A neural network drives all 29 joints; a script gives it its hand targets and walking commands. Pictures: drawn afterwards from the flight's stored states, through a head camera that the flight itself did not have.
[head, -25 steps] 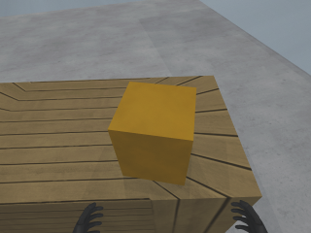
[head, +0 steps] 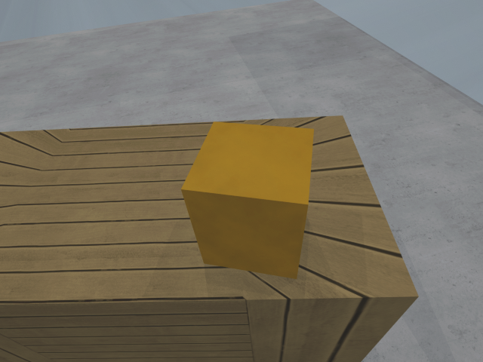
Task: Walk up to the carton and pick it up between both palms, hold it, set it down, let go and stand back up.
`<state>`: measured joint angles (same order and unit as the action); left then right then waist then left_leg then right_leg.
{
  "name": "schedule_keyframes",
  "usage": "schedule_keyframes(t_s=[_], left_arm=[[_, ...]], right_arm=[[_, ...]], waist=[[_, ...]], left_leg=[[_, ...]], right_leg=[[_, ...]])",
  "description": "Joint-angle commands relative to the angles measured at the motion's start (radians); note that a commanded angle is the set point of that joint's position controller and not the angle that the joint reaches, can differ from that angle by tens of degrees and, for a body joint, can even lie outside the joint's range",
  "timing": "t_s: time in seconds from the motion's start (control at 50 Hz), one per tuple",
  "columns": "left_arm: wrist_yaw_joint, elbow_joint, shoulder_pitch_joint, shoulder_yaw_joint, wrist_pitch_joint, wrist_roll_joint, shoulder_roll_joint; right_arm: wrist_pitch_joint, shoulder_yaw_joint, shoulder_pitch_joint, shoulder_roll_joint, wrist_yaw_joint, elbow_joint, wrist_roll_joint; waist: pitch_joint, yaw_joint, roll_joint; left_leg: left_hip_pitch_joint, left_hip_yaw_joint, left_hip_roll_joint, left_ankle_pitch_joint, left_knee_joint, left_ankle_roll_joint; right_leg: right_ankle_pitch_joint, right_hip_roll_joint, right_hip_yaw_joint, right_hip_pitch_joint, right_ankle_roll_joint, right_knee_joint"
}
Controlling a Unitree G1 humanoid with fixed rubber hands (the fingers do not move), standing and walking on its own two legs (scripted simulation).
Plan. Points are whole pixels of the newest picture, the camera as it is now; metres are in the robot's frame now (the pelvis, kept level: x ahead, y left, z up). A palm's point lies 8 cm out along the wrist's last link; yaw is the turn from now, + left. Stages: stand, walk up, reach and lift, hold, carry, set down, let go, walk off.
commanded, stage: stand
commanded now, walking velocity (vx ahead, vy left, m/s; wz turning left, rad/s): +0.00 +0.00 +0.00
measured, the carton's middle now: (255, 200) +0.45 +0.00 +0.00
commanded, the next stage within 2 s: none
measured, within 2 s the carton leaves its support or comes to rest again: neither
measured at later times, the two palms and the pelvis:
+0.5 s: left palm out of the picture +0.00 +0.26 -0.12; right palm out of the picture +0.00 -0.24 -0.13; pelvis -0.03 +0.01 +0.00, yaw +0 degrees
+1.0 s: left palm out of the picture -0.02 +0.26 -0.13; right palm out of the picture -0.01 -0.24 -0.14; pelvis -0.03 +0.01 +0.00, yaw +0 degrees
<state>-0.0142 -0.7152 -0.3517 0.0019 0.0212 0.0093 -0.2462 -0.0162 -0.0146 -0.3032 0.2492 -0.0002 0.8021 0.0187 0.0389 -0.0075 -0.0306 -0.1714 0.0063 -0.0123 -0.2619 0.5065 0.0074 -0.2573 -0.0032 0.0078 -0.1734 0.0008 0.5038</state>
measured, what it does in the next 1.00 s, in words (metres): stands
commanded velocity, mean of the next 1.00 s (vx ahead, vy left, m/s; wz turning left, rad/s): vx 0.00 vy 0.00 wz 0.00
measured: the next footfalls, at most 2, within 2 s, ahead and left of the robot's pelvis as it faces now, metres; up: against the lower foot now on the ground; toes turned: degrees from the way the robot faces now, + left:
none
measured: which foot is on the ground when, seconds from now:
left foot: down 0.00-1.00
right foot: down 0.00-1.00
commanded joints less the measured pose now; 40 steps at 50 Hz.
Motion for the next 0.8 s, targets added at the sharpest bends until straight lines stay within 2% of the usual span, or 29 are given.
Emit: schedule_keyframes(t_s=[0.0, 0.02, 0.06, 0.12, 0.16, 0.18, 0.22, 0.26, 0.28, 0.3, 0.32, 0.38, 0.4, 0.42, 0.46, 0.48, 0.52, 0.54, 0.56, 0.6, 0.62, 0.64, 0.66, 0.68, 0.7, 0.72, 0.74, 0.76, 0.78], left_arm=[[-0.009, 0.072, -0.01, 0.033, 0.024, 0.001, -0.159], [-0.009, 0.069, -0.021, 0.034, 0.023, -0.002, -0.156], [-0.009, 0.061, -0.027, 0.03, 0.022, 0.002, -0.148], [-0.008, 0.051, -0.04, 0.036, 0.017, 0.001, -0.159], [-0.008, 0.042, -0.04, 0.035, 0.017, 0.002, -0.15], [-0.008, 0.035, -0.041, 0.038, 0.018, 0.005, -0.155], [-0.008, 0.022, -0.042, 0.035, 0.019, 0.002, -0.148], [-0.006, 0.013, -0.056, 0.033, 0.02, 0.008, -0.14], [-0.006, 0.005, -0.074, 0.033, 0.019, 0.007, -0.138], [-0.007, 0.0, -0.066, 0.031, 0.016, 0.007, -0.151], [-0.008, -0.005, -0.07, 0.035, 0.015, 0.008, -0.142], [-0.009, -0.023, -0.083, 0.029, 0.016, 0.002, -0.143], [-0.009, -0.021, -0.082, 0.028, 0.018, 0.004, -0.143], [-0.009, -0.027, -0.073, 0.033, 0.018, 0.002, -0.145], [-0.009, -0.035, -0.083, 0.03, 0.011, 0.004, -0.139], [-0.009, -0.04, -0.084, 0.03, 0.01, 0.005, -0.136], [-0.009, -0.052, -0.096, 0.031, 0.008, 0.003, -0.132], [-0.009, -0.055, -0.105, 0.032, 0.006, 0.003, -0.133], [-0.007, -0.056, -0.1, 0.036, 0.006, 0.002, -0.139], [-0.009, -0.062, -0.091, 0.036, 0.005, 0.003, -0.135], [-0.009, -0.063, -0.095, 0.035, 0.007, 0.005, -0.141], [-0.007, -0.071, -0.108, 0.036, 0.007, 0.007, -0.13], [-0.008, -0.07, -0.099, 0.038, 0.007, 0.006, -0.139], [-0.008, -0.073, -0.088, 0.041, 0.008, 0.005, -0.135], [-0.007, -0.082, -0.095, 0.041, 0.006, 0.004, -0.125], [-0.008, -0.09, -0.101, 0.043, 0.004, 0.003, -0.135], [-0.009, -0.09, -0.101, 0.041, 0.002, 0.004, -0.129], [-0.01, -0.096, -0.093, 0.041, 0.003, 0.005, -0.126], [-0.009, -0.099, -0.099, 0.039, 0.006, 0.002, -0.117]], right_arm=[[-0.018, -0.026, -0.016, 0.139, 0.005, -0.063, -0.006], [-0.017, -0.024, -0.017, 0.14, 0.005, -0.066, -0.005], [-0.016, -0.028, -0.034, 0.143, 0.006, -0.056, -0.005], [-0.012, -0.024, -0.05, 0.136, 0.005, -0.04, 0.0], [-0.012, -0.025, -0.056, 0.14, 0.005, -0.038, -0.007], [-0.013, -0.026, -0.055, 0.136, 0.005, -0.035, -0.003], [-0.014, -0.02, -0.06, 0.131, 0.006, -0.025, -0.009], [-0.015, -0.019, -0.068, 0.134, 0.008, -0.022, -0.009], [-0.012, -0.021, -0.075, 0.142, 0.009, -0.018, -0.008], [-0.009, -0.018, -0.082, 0.136, 0.008, -0.013, -0.01], [-0.008, -0.019, -0.075, 0.133, 0.009, -0.011, -0.008], [-0.009, -0.022, -0.069, 0.141, 0.01, -0.006, -0.009], [-0.01, -0.021, -0.08, 0.141, 0.011, -0.003, -0.008], [-0.009, -0.019, -0.081, 0.132, 0.011, 0.006, -0.009], [-0.003, -0.024, -0.088, 0.132, 0.012, 0.013, -0.007], [-0.003, -0.02, -0.092, 0.132, 0.014, 0.015, -0.007], [-0.002, -0.02, -0.1, 0.13, 0.015, 0.025, -0.009], [-0.002, -0.024, -0.103, 0.145, 0.014, 0.021, -0.009], [-0.001, -0.025, -0.093, 0.14, 0.014, 0.024, -0.011], [-0.001, -0.024, -0.101, 0.127, 0.015, 0.026, -0.009], [-0.002, -0.024, -0.1, 0.134, 0.016, 0.031, -0.008], [-0.001, -0.026, -0.096, 0.136, 0.016, 0.033, -0.008], [-0.001, -0.026, -0.106, 0.129, 0.015, 0.035, -0.008], [-0.002, -0.023, -0.111, 0.121, 0.016, 0.04, -0.008], [-0.001, -0.024, -0.102, 0.122, 0.018, 0.041, -0.006], [0.001, -0.025, -0.115, 0.117, 0.017, 0.044, -0.007], [0.002, -0.027, -0.113, 0.123, 0.017, 0.043, -0.009], [0.001, -0.024, -0.107, 0.116, 0.018, 0.045, -0.008], [0.0, -0.023, -0.1, 0.124, 0.019, 0.04, -0.011]], waist=[[0.047, 0.008, 0.035], [0.045, 0.0, 0.045], [0.075, 0.008, 0.011], [0.09, 0.005, 0.052], [0.081, 0.007, 0.016], [0.071, 0.003, 0.019], [0.089, 0.003, -0.012], [0.072, 0.0, 0.007], [0.078, 0.002, -0.013], [0.103, 0.005, 0.014], [0.115, 0.0, -0.009], [0.072, 0.0, 0.038], [0.057, 0.001, 0.026], [0.063, 0.004, 0.052], [0.121, 0.005, 0.035], [0.125, 0.008, 0.013], [0.114, 0.004, 0.024], [0.099, 0.005, 0.005], [0.092, -0.001, 0.031], [0.101, 0.007, 0.049], [0.09, 0.005, 0.044], [0.089, 0.003, 0.015], [0.073, 0.01, 0.04], [0.076, 0.012, 0.038], [0.103, 0.006, 0.011], [0.093, 0.003, 0.031], [0.098, 0.004, 0.01], [0.089, 0.007, 0.033], [0.082, 0.001, 0.011]], left_leg=[[-0.052, -0.082, -0.071, 0.02, -0.133, -0.019], [-0.054, -0.091, -0.072, 0.011, -0.13, -0.019], [-0.087, -0.09, -0.068, -0.007, -0.137, -0.017], [-0.084, -0.093, -0.064, -0.057, -0.134, -0.019], [-0.1, -0.1, -0.064, -0.122, -0.151, -0.018], [-0.093, -0.096, -0.064, -0.106, -0.144, -0.02], [-0.145, -0.107, -0.068, -0.129, -0.164, -0.02], [-0.145, -0.108, -0.069, -0.113, -0.161, -0.018], [-0.151, -0.107, -0.064, -0.134, -0.16, -0.018], [-0.17, -0.119, -0.066, -0.166, -0.172, -0.017], [-0.189, -0.124, -0.067, -0.165, -0.176, -0.019], [-0.153, -0.125, -0.066, -0.144, -0.159, -0.021], [-0.133, -0.113, -0.065, -0.104, -0.149, -0.017], [-0.131, -0.114, -0.062, -0.121, -0.144, -0.017], [-0.164, -0.114, -0.06, -0.198, -0.157, -0.019], [-0.173, -0.115, -0.066, -0.189, -0.158, -0.019], [-0.178, -0.119, -0.067, -0.205, -0.166, -0.019], [-0.195, -0.125, -0.066, -0.231, -0.169, -0.019], [-0.191, -0.125, -0.065, -0.249, -0.168, -0.017], [-0.188, -0.127, -0.065, -0.219, -0.162, -0.018], [-0.171, -0.119, -0.063, -0.194, -0.155, -0.017], [-0.164, -0.124, -0.06, -0.22, -0.158, -0.018], [-0.163, -0.12, -0.058, -0.218, -0.154, -0.019], [-0.171, -0.114, -0.058, -0.217, -0.149, -0.021], [-0.179, -0.118, -0.062, -0.215, -0.152, -0.02], [-0.173, -0.122, -0.06, -0.229, -0.153, -0.018], [-0.181, -0.124, -0.061, -0.247, -0.163, -0.02], [-0.172, -0.129, -0.068, -0.21, -0.162, -0.017], [-0.182, -0.134, -0.068, -0.197, -0.165, -0.018]], right_leg=[[0.053, -0.079, -0.084, -0.066, -0.011, -0.137], [0.026, -0.084, -0.085, -0.063, -0.014, -0.144], [0.023, -0.078, -0.084, -0.066, -0.014, -0.145], [-0.066, -0.08, -0.096, -0.112, -0.019, -0.157], [-0.112, -0.078, -0.107, -0.119, -0.019, -0.162], [-0.091, -0.077, -0.103, -0.109, -0.017, -0.155], [-0.072, -0.081, -0.105, -0.093, -0.018, -0.142], [-0.04, -0.08, -0.102, -0.078, -0.017, -0.13], [-0.072, -0.074, -0.103, -0.098, -0.014, -0.135], [-0.106, -0.073, -0.104, -0.107, -0.016, -0.139], [-0.09, -0.067, -0.096, -0.104, -0.011, -0.133], [-0.086, -0.07, -0.094, -0.103, -0.009, -0.129], [-0.066, -0.073, -0.09, -0.095, -0.009, -0.129], [-0.094, -0.072, -0.101, -0.113, -0.012, -0.134], [-0.171, -0.071, -0.102, -0.165, -0.005, -0.149], [-0.147, -0.074, -0.104, -0.153, -0.008, -0.142], [-0.156, -0.072, -0.105, -0.15, -0.008, -0.138], [-0.172, -0.062, -0.103, -0.135, -0.006, -0.135], [-0.187, -0.071, -0.108, -0.133, -0.009, -0.138], [-0.199, -0.072, -0.11, -0.155, -0.01, -0.142], [-0.16, -0.071, -0.108, -0.156, -0.009, -0.134], [-0.19, -0.072, -0.113, -0.175, -0.011, -0.142], [-0.203, -0.07, -0.113, -0.16, -0.009, -0.14], [-0.202, -0.074, -0.117, -0.161, -0.013, -0.143], [-0.199, -0.075, -0.119, -0.176, -0.013, -0.142], [-0.224, -0.075, -0.121, -0.186, -0.011, -0.144], [-0.215, -0.074, -0.124, -0.186, -0.009, -0.144], [-0.179, -0.071, -0.111, -0.173, -0.013, -0.129], [-0.149, -0.071, -0.113, -0.155, -0.012, -0.127]])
